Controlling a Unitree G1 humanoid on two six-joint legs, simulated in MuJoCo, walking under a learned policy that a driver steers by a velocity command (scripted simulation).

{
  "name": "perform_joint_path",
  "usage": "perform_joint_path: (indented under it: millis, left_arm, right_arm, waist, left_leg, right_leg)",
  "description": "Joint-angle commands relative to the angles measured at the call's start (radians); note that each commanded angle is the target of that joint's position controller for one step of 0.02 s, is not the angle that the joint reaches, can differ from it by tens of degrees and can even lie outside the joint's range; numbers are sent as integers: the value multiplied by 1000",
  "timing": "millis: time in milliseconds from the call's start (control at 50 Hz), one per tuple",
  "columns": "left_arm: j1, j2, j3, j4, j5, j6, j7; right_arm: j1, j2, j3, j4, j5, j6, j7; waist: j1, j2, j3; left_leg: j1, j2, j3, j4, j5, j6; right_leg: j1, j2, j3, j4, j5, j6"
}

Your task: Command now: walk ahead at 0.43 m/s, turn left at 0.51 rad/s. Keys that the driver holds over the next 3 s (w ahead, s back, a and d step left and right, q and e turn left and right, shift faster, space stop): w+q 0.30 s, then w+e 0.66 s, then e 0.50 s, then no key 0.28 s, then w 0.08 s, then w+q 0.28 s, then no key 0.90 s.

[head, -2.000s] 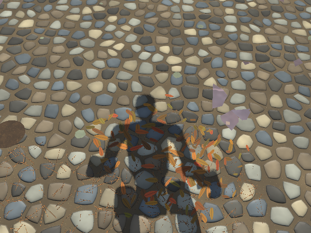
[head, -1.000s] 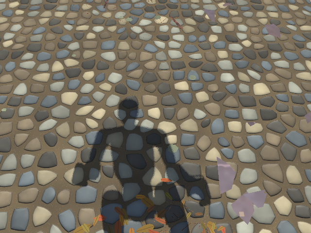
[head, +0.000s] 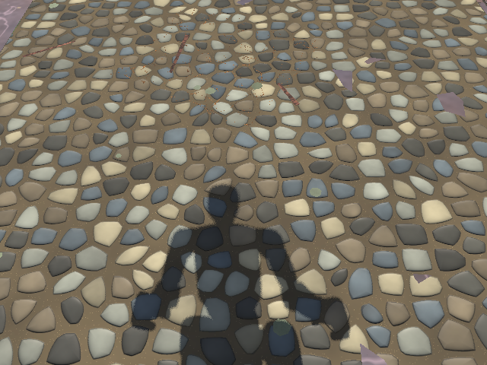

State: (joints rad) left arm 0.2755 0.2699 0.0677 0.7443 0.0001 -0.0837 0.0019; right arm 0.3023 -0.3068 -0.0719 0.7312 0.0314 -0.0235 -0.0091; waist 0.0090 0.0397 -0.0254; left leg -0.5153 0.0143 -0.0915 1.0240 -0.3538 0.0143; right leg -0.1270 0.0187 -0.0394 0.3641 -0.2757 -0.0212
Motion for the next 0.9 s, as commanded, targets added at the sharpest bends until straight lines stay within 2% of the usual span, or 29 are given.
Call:
perform_joint_path:
  millis: [20, 60, 120, 160, 200, 240, 260, 280, 300, 320, 340, 360, 380, 400, 420, 460, 500, 540, 600, 640, 680, 740, 760, 800, 820, 840, 860, 880, 900]
  left_arm:
    - [6, 111, 25, -34, 9, -14, 5]
    - [9, 127, 28, -22, 7, -14, 5]
    - [16, 161, 33, 0, 0, -10, 8]
    - [37, 186, 38, 19, -12, -7, 9]
    - [47, 204, 44, 35, -23, -1, 7]
    - [49, 234, 52, 39, -28, 9, 12]
    - [45, 246, 55, 39, -29, 17, 16]
    - [48, 233, 48, 32, -28, 18, 20]
    - [86, 157, 20, 13, 9, 12, 19]
    - [192, 54, -21, -30, 16, -15, 1]
    - [74, 174, 6, -15, -29, -37, -11]
    - [-1, 189, 10, -46, -58, -44, -13]
    - [-18, 170, 3, -40, -45, -45, -4]
    - [-10, 165, 6, -26, -27, -37, 2]
    - [36, 162, 8, -9, -26, -21, -1]
    - [80, 129, 4, 18, -25, 10, 1]
    - [39, 113, 2, 12, -23, 28, 7]
    - [-22, 104, 2, -3, -21, 27, 7]
    - [-84, 89, -1, -15, -21, 11, -9]
    - [-142, 70, -9, -33, -23, 6, -22]
    - [-193, 58, -17, -57, -23, 5, -36]
    - [-256, 52, -23, -104, -19, 3, -61]
    - [-261, 55, -22, -118, -19, 3, -69]
    - [-220, 84, -8, -132, -18, 9, -76]
    - [-149, 114, 7, -125, -18, 14, -74]
    - [-14, 165, 33, -101, -20, 16, -65]
    - [155, 234, 62, -74, -20, 23, -48]
    - [175, 326, 81, -71, -29, 21, -39]
    - [200, 241, 59, -84, -26, 16, -34]
  right_arm:
    - [-105, -43, -7, -103, -3, -27, 22]
    - [-151, -23, 4, -134, -6, -28, 34]
    - [-242, 3, 21, -178, -7, -32, 52]
    - [-281, -2, 23, -200, -6, -30, 65]
    - [-298, -26, 14, -219, -4, -26, 73]
    - [-246, -70, -8, -220, -10, -18, 74]
    - [-136, -108, -30, -198, -10, -12, 71]
    - [28, -160, -63, -156, -6, -2, 56]
    - [157, -233, -84, -128, 2, 13, 32]
    - [98, -292, -72, -157, -5, -3, 33]
    - [124, -182, -49, -156, -12, -14, 39]
    - [73, -156, -37, -141, -20, -25, 41]
    - [4, -134, -27, -140, -19, -34, 41]
    - [-53, -106, -18, -140, -32, -42, 42]
    - [-83, -81, -10, -141, -44, -51, 42]
    - [-97, -74, -9, -117, -42, -73, 44]
    - [-86, -84, -13, -86, -45, -88, 42]
    - [-61, -83, -13, -59, -49, -91, 33]
    - [-57, -92, -12, -41, -48, -91, 20]
    - [-35, -104, -14, -21, -43, -89, 14]
    - [0, -110, -17, 6, -38, -79, 9]
    - [34, -121, -23, 31, -32, -49, 2]
    - [32, -130, -26, 33, -30, -38, -3]
    - [14, -160, -33, 24, -28, -20, -16]
    - [6, -173, -35, 18, -29, -11, -24]
    - [-9, -177, -34, 13, -28, -6, -31]
    - [-17, -161, -22, -4, -33, -14, -36]
    - [106, -9, 27, -46, -64, -45, -8]
    - [23, -78, 20, -48, -35, -88, 12]
  waist:
    - [41, -142, 107]
    - [47, -129, 105]
    - [68, -119, 124]
    - [71, -115, 132]
    - [54, -115, 127]
    - [1, -143, 57]
    - [-68, -144, -12]
    - [-155, -116, -98]
    - [-176, 52, -190]
    - [-54, 237, -354]
    - [-145, 82, -354]
    - [-129, 66, -182]
    - [-85, -18, -96]
    - [-45, -13, -48]
    - [-7, 18, -39]
    - [18, 25, -27]
    - [14, 8, 26]
    - [-9, 0, 62]
    - [-34, -1, 73]
    - [-61, -7, 94]
    - [-84, -17, 117]
    - [-100, -25, 125]
    - [-91, -17, 116]
    - [-49, 30, 50]
    - [-5, 55, -4]
    - [73, 49, -79]
    - [160, -24, -181]
    - [52, -286, -284]
    - [120, -192, -385]
  left_leg:
    - [-365, 78, -16, 66, 126, -12]
    - [-322, 82, 22, -22, 199, -34]
    - [-216, 77, 75, -225, 320, -29]
    - [-162, 65, 108, -308, 330, -6]
    - [-116, 42, 132, -360, 300, 32]
    - [16, -26, 183, -375, 221, 81]
    - [173, -67, 202, -397, 212, 112]
    - [431, -96, 187, -428, 242, 151]
    - [731, 70, -72, -437, 220, 209]
    - [945, 328, -687, -618, -58, 394]
    - [902, 332, -699, -724, -151, 350]
    - [760, 309, -539, -740, -79, 302]
    - [594, 272, -410, -744, 50, 268]
    - [467, 234, -308, -756, 170, 250]
    - [389, 207, -237, -788, 230, 241]
    - [315, 195, -148, -844, 297, 246]
    - [289, 183, -59, -882, 345, 232]
    - [318, 165, 15, -896, 395, 206]
    - [355, 141, 114, -908, 431, 155]
    - [394, 156, 144, -924, 437, 138]
    - [481, 182, 164, -913, 480, 133]
    - [636, 228, 183, -840, 624, 137]
    - [668, 237, 193, -798, 729, 134]
    - [696, 238, 220, -663, 1088, 115]
    - [688, 233, 234, -546, 1235, 104]
    - [615, 209, 254, -358, 1242, 82]
    - [396, 169, 258, -76, 983, 46]
    - [-96, -55, 194, 302, -60, -29]
    - [-234, -87, -20, 430, -214, -20]
  right_leg:
    - [175, -271, 200, -203, 177, -133]
    - [131, -252, 104, -212, 277, -137]
    - [72, -241, 6, -223, 313, -128]
    - [83, -261, -28, -222, 338, -119]
    - [130, -284, -62, -183, 478, -104]
    - [177, -288, -109, -36, 843, -81]
    - [158, -277, -134, 124, 965, -65]
    - [40, -245, -155, 342, 940, -35]
    - [-229, -184, -153, 681, 369, 6]
    - [-551, -6, 12, 984, -339, 37]
    - [-620, -46, 143, 1047, -272, 22]
    - [-673, -85, 115, 1017, -179, 6]
    - [-629, -138, 109, 943, -91, 1]
    - [-565, -169, 110, 882, -35, 4]
    - [-496, -193, 124, 861, 8, 5]
    - [-451, -198, 116, 824, 50, 23]
    - [-502, -193, 125, 757, 130, 40]
    - [-563, -172, 146, 648, 240, 48]
    - [-538, -130, 127, 449, 426, 38]
    - [-532, -117, 96, 356, 475, 30]
    - [-571, -109, 85, 292, 462, 15]
    - [-646, -91, 46, 239, 340, -12]
    - [-639, -76, 22, 229, 281, -26]
    - [-528, -12, -48, 236, 161, -63]
    - [-422, 26, -71, 247, 113, -87]
    - [-220, 58, -65, 203, 138, -124]
    - [98, -30, 101, 155, 180, -186]
    - [500, -303, 654, 126, 53, -391]
    - [590, -347, 881, -11, -28, -426]
